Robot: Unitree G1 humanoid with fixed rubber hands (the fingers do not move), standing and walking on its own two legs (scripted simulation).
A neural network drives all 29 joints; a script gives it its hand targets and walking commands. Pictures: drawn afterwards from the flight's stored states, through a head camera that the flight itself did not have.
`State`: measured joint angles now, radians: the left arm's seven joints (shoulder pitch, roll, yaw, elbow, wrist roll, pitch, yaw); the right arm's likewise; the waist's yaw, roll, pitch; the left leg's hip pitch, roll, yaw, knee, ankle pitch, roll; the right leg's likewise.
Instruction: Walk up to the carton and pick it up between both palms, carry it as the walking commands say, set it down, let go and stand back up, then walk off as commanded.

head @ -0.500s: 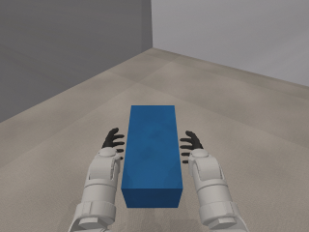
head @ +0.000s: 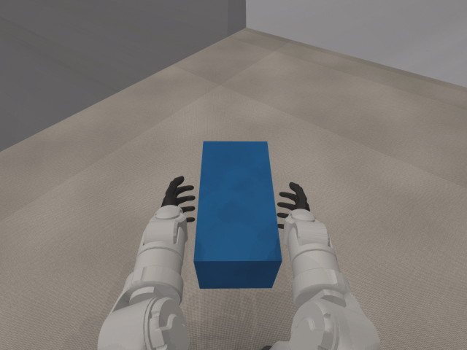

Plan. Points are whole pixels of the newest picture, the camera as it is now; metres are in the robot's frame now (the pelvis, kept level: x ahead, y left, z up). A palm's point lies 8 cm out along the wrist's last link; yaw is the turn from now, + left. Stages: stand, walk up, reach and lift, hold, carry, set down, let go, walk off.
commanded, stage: set down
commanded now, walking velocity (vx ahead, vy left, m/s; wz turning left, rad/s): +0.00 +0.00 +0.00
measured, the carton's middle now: (235, 210) +0.41 +0.01 -0.06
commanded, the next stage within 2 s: none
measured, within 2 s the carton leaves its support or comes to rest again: neither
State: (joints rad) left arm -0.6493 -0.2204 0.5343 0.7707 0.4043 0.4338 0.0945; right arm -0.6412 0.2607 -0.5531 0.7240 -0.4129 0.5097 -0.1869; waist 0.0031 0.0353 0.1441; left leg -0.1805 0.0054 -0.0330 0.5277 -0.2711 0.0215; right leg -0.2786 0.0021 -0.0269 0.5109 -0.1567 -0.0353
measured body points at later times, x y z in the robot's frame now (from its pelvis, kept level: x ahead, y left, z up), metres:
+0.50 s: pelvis -0.01 -0.01 -0.04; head +0.13 -0.06 +0.38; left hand +0.40 +0.10 -0.07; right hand +0.39 -0.14 -0.09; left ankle +0.08 +0.15 -0.73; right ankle +0.14 -0.08 -0.73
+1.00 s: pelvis +0.04 +0.00 -0.08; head +0.25 -0.06 +0.31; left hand +0.47 +0.12 -0.15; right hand +0.47 -0.12 -0.17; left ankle +0.08 +0.16 -0.73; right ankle +0.15 -0.08 -0.73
